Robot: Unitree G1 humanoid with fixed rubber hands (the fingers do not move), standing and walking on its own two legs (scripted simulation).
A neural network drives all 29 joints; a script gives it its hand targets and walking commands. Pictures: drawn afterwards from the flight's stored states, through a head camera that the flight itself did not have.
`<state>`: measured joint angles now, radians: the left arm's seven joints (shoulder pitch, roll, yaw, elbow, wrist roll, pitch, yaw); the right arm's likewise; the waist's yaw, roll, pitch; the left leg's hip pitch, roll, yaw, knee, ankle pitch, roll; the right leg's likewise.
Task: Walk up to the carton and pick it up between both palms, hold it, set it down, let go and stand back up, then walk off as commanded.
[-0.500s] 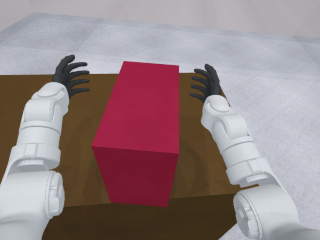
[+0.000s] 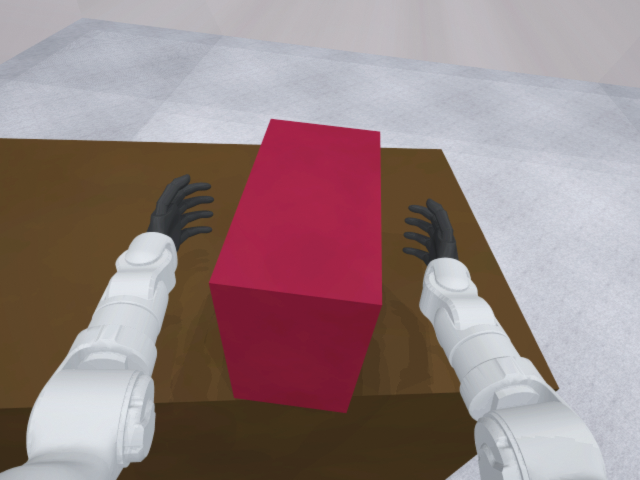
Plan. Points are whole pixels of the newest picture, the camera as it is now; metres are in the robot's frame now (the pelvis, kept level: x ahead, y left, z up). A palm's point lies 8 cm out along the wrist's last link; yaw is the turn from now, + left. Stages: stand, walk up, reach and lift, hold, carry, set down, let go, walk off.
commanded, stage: reach and lift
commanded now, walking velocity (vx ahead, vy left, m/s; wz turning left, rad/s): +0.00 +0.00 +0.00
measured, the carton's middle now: (307, 263) +0.43 +0.01 +0.02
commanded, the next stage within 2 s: none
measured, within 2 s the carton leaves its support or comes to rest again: neither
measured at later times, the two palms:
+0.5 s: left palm (207, 249) +0.43 +0.15 +0.05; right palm (395, 270) +0.39 -0.11 +0.05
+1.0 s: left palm (204, 274) +0.39 +0.15 +0.05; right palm (400, 288) +0.36 -0.11 +0.06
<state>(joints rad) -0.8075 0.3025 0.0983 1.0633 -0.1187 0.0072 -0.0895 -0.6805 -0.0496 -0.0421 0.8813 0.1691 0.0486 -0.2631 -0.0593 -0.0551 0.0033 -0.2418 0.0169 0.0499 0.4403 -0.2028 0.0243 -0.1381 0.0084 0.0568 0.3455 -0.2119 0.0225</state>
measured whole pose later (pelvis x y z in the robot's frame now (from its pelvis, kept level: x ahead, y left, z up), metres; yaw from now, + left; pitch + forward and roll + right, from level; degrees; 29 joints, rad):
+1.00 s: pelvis -0.02 -0.01 +0.00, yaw +0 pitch +3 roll -1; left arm -0.80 0.05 0.45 1.09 0.34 -0.11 -0.10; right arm -0.67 0.24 -0.54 0.97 -0.44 -0.29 -0.24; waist -0.01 -0.07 0.02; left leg -0.31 0.02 0.04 0.39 -0.14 0.02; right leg -0.22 0.01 0.05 0.34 -0.17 0.03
